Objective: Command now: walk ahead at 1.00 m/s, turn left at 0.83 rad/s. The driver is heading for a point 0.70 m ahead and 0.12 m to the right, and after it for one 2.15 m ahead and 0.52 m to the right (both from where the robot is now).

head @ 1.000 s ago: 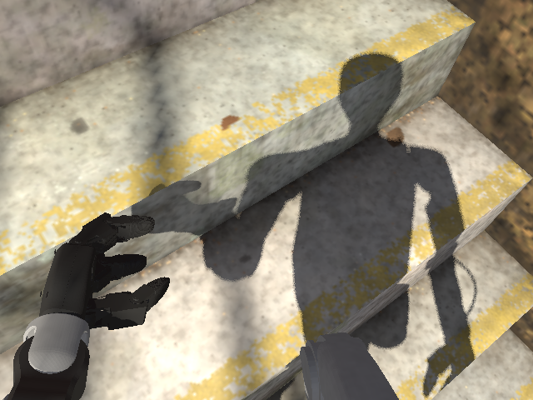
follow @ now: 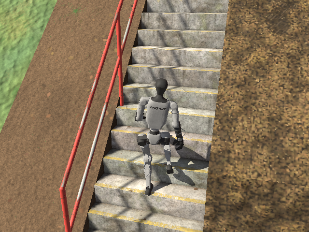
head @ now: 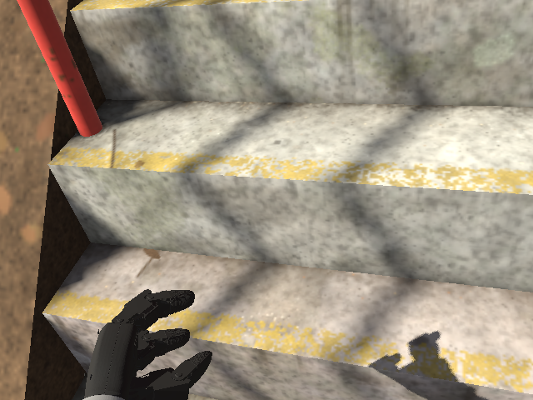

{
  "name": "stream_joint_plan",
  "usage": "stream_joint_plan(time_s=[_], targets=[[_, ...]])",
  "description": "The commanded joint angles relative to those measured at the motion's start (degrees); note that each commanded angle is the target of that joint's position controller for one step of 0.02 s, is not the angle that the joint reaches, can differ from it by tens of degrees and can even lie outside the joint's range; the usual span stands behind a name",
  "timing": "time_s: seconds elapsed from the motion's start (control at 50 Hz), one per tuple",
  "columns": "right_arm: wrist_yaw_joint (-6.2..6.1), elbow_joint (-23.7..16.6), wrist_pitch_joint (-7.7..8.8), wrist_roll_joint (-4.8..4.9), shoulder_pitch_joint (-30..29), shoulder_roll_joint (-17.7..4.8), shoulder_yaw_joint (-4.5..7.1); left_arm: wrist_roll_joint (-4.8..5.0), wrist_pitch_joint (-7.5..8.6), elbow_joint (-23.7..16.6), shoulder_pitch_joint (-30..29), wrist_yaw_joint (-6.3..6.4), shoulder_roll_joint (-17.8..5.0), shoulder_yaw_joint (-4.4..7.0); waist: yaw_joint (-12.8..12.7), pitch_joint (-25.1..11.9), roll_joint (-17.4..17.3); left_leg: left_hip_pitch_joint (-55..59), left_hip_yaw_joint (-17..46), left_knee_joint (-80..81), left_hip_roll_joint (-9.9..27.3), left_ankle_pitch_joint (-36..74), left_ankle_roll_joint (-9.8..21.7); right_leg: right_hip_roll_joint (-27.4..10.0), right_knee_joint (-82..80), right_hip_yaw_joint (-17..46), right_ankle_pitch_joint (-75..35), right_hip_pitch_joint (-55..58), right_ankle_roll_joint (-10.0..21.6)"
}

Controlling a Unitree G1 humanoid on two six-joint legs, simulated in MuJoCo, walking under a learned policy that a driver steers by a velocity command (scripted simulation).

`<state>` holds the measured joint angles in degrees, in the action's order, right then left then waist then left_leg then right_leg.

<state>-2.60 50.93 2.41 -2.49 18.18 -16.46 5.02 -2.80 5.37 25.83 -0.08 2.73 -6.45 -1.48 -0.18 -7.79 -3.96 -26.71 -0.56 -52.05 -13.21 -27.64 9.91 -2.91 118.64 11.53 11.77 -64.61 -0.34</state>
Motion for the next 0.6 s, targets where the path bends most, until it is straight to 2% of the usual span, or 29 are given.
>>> stream_joint_plan(time_s=[0.02,0.04,0.06,0.08,0.1,0.12,0.14,0.16,0.18,0.2,0.22,0.24,0.26,0.28,0.3,0.32,0.34,0.36,0.38,0.4,0.42,0.44,0.46,0.5,0.52,0.54,0.56,0.58,0.6], targets=[[0.02,-2.5,4.86,0.19,1.5,-3.8,0.48,-1.40,-0.71,-4.4,-6.1,0.59,0.2,-0.99,4.1,10.2,5.1,1.7,34.9,32.0,16.6,4.2,12.4,-1.4,13.6,-4.8,14.3,-13.4,1.4],[-0.08,-0.8,5.48,-0.14,7.0,-3.6,1.01,-1.59,0.01,-6.1,-9.2,0.40,1.3,-1.65,6.5,10.9,2.8,13.3,35.2,31.3,18.2,6.1,10.8,-2.1,13.8,-3.0,19.4,-22.3,3.3],[-0.32,-0.1,5.82,0.23,11.6,-3.9,1.73,-2.44,0.56,-8.0,-13.7,-0.04,1.7,-2.19,8.7,9.7,3.8,20.6,35.7,30.1,19.6,8.7,8.8,-2.9,14.1,0.4,23.7,-26.5,5.6],[0.31,0.8,6.03,0.59,13.3,-4.2,2.00,-2.92,0.54,-9.9,-18.0,-0.89,1.6,-2.82,9.3,8.6,4.7,24.7,30.4,31.2,18.6,7.9,6.6,-3.1,6.9,-3.2,26.7,-26.3,6.8],[-0.05,1.3,6.33,0.41,14.0,-4.2,2.50,-2.49,0.63,-12.0,-23.3,-1.03,1.4,-2.82,10.6,8.7,2.8,25.5,29.2,34.3,20.1,14.1,6.6,-3.1,3.9,-4.9,29.0,-25.6,6.5],[-0.46,1.0,6.45,0.02,14.0,-4.8,2.76,-1.88,0.31,-14.3,-25.8,-1.21,0.5,-2.88,10.5,7.8,1.3,27.3,27.7,35.9,21.3,16.2,5.4,-4.4,-2.0,-4.6,31.8,-24.0,6.3],[-1.26,-2.2,5.21,2.10,5.5,-5.2,2.65,-0.54,-0.56,-15.1,-22.7,-2.26,1.3,-4.80,5.8,2.9,5.9,11.8,18.8,45.5,20.7,23.4,3.6,-5.6,-31.7,-8.0,31.1,6.0,7.1],[-0.56,-3.9,4.94,2.19,1.2,-5.5,2.14,1.08,-1.11,-13.7,-17.5,-2.55,1.1,-4.39,2.4,-0.1,4.0,-5.3,15.2,47.0,20.3,41.1,4.2,-0.9,-41.2,-14.4,32.4,34.5,7.7],[1.57,-5.4,6.57,3.68,-0.4,-7.2,2.03,2.34,-1.17,-5.9,-0.6,-1.43,-4.6,-0.34,-2.9,-10.4,1.8,-1.6,13.3,36.1,19.9,84.6,4.7,4.6,-40.6,-19.7,29.2,52.7,5.9],[3.14,-6.7,7.82,4.13,-7.9,-12.3,4.30,3.42,-0.79,1.3,21.9,-0.46,-11.6,3.76,-15.7,-18.6,-0.6,-0.5,12.9,17.1,19.6,103.7,3.2,6.4,-47.9,-18.0,19.9,66.3,4.8],[4.95,-7.9,8.02,3.89,-15.0,-9.4,4.22,2.28,-0.48,8.8,38.0,0.17,-19.7,7.25,-22.6,-21.3,13.1,-9.5,12.9,-8.9,11.4,76.1,-0.3,1.9,-68.3,3.3,31.8,74.8,6.4],[5.75,-13.4,6.86,1.59,-19.5,1.8,2.54,1.83,-0.27,10.1,34.5,1.47,-23.2,8.31,-18.6,-18.1,30.6,-27.3,20.5,-34.1,-2.1,21.9,-3.3,-11.7,-96.5,42.0,37.6,74.6,7.3],[6.00,-14.6,7.04,-0.63,-8.2,5.3,1.07,3.10,-0.22,7.3,14.9,0.99,-21.8,8.82,-3.8,-19.6,21.7,-34.8,28.0,-50.8,-0.4,24.5,-3.4,-15.4,-96.3,47.6,48.9,75.0,7.0],[5.66,-14.8,6.50,-1.73,-8.4,6.3,0.06,3.64,-0.53,8.7,7.8,0.22,-15.0,7.85,-0.5,-11.4,17.9,-34.1,19.9,-54.5,3.2,28.4,-2.2,-12.9,-91.5,38.5,51.8,59.9,8.2],[5.11,-16.0,5.50,-2.44,-7.9,8.2,-1.12,3.72,0.16,11.2,3.0,-0.08,-8.9,6.04,3.6,-0.9,14.3,-35.9,15.5,-58.1,5.7,29.2,-2.3,-10.7,-88.4,25.7,42.2,47.9,8.7],[4.85,-16.3,4.48,-2.95,-8.2,10.1,-2.19,3.12,0.80,15.9,4.1,-0.67,-3.5,4.61,5.5,1.7,11.3,-36.8,14.9,-65.9,6.6,29.3,-2.3,-9.2,-87.3,18.3,32.0,42.0,9.5],[4.58,-16.4,2.87,-1.78,-6.5,11.3,-2.84,2.23,1.21,19.8,5.7,-1.09,-0.4,3.79,7.9,3.7,9.8,-37.3,14.9,-69.9,6.9,26.2,-2.9,-8.0,-87.9,10.8,25.5,38.5,8.4],[4.37,-17.4,1.60,-1.37,-7.0,10.5,-3.36,1.31,2.26,21.5,7.3,-1.79,-0.4,3.61,7.9,6.0,8.5,-40.2,13.6,-74.0,6.7,22.2,-3.1,-7.8,-91.9,8.1,20.3,37.6,9.2],[3.92,-18.7,0.95,-1.08,-7.1,11.3,-4.29,1.65,2.87,23.4,10.6,-2.44,-2.6,4.26,7.8,7.7,6.7,-43.8,13.9,-72.0,8.7,20.3,-2.9,-7.8,-94.5,5.3,17.0,40.2,8.7],[3.78,-19.3,0.91,-0.04,-9.5,9.9,-4.34,1.66,3.34,24.4,10.3,-2.52,-3.2,4.33,7.7,10.6,5.1,-44.3,12.5,-68.1,9.5,19.2,-3.2,-7.3,-97.5,2.2,14.4,38.8,8.4],[3.46,-20.1,0.58,0.21,-12.8,6.9,-3.94,1.48,4.10,23.6,10.3,-2.43,-5.7,4.65,6.7,11.5,1.7,-41.4,9.3,-63.4,9.4,20.1,-3.4,-6.5,-101.3,-0.8,10.2,37.4,9.4],[3.46,-21.8,0.20,0.77,-15.9,5.6,-3.68,1.82,4.59,23.6,10.3,-1.80,-7.2,4.84,6.8,12.7,1.5,-38.9,7.0,-57.4,11.1,22.1,-4.1,-6.9,-105.3,-1.7,8.7,35.3,9.8],[3.17,-20.7,-0.74,1.21,-16.8,7.4,-3.93,2.06,4.66,25.2,16.1,-1.19,-7.4,4.82,3.8,10.7,5.6,-44.0,3.0,-70.6,10.1,20.2,-3.4,-9.0,-107.1,-0.5,5.2,41.4,13.2],[2.67,-22.9,-0.94,0.88,-21.4,10.2,-4.42,1.25,5.65,27.1,24.6,-1.36,-10.9,5.65,1.5,14.3,4.7,-61.3,5.2,-80.3,11.2,9.2,-1.7,-11.5,-110.5,1.6,12.8,56.2,13.8],[2.24,-24.3,-0.60,0.54,-25.0,12.1,-4.97,1.00,5.57,28.6,28.3,-1.56,-10.5,5.63,0.2,16.1,5.7,-70.9,5.8,-87.3,11.3,3.1,0.0,-13.4,-111.1,2.1,12.0,63.7,13.7],[2.22,-25.3,-0.48,0.50,-26.6,12.0,-5.16,1.14,5.39,28.5,29.7,-1.60,-10.6,5.71,0.4,17.2,4.3,-76.2,6.8,-86.4,12.8,1.2,0.7,-14.1,-111.5,0.8,12.5,69.3,12.6],[2.36,-27.2,-0.10,0.57,-31.4,11.8,-5.81,1.68,5.35,29.2,31.2,-1.46,-10.2,5.12,-0.8,17.6,3.9,-77.1,4.0,-83.7,13.8,-1.4,0.7,-14.3,-114.5,-1.7,11.8,70.1,11.6],[2.48,-29.3,-0.07,0.60,-35.0,11.6,-6.40,1.88,5.20,30.1,31.7,-1.18,-8.2,4.38,-0.9,18.1,5.5,-73.9,-0.1,-77.6,15.8,-2.2,0.6,-13.1,-117.9,-4.6,4.9,68.3,11.4],[2.60,-31.4,-0.73,0.08,-39.1,11.1,-6.87,1.65,4.79,30.6,32.5,-0.85,-8.9,4.43,-2.2,16.6,6.0,-67.4,-7.3,-69.1,17.0,-4.0,-0.6,-11.3,-122.0,-8.1,-9.9,66.0,11.7]])
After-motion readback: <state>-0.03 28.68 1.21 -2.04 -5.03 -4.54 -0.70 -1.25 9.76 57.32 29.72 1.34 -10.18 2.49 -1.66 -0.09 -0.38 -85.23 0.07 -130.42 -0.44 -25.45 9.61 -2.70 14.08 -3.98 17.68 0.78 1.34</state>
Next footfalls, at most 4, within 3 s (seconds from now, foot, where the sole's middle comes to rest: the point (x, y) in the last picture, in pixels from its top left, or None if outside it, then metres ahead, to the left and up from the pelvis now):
0.20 right None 0.26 -0.24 -0.52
0.74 left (296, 317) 0.55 0.02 -0.29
1.14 right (425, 364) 0.44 -0.18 -0.29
1.36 left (313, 131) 0.79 -0.04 -0.06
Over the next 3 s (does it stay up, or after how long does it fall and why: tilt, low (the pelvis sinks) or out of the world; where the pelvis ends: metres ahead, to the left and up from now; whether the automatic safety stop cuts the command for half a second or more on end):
stays up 0.67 0.07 0.61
